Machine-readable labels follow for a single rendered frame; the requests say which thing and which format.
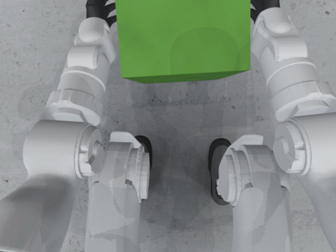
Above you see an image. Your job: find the left robot hand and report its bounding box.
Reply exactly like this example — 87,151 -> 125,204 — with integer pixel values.
86,0 -> 117,28

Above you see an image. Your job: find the right robot upper arm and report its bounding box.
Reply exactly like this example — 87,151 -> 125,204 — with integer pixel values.
273,112 -> 336,252

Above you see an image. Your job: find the right robot hand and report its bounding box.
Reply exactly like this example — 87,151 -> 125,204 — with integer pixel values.
250,0 -> 280,24

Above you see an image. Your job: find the robot right thigh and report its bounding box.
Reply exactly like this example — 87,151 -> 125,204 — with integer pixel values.
220,145 -> 294,252

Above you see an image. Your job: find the carton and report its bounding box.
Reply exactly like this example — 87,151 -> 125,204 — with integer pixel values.
115,0 -> 250,84

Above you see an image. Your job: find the robot left thigh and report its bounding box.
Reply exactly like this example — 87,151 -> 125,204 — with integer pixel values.
85,142 -> 150,252

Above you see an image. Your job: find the left robot upper arm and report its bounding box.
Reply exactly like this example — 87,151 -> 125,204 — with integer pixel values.
0,120 -> 104,252

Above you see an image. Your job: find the right robot forearm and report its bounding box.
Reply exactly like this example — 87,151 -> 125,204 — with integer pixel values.
250,7 -> 336,122

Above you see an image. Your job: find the robot thigh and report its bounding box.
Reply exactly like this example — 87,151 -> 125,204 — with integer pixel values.
85,142 -> 150,252
220,145 -> 294,252

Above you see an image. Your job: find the left robot forearm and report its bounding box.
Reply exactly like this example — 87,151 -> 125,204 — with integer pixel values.
23,17 -> 116,167

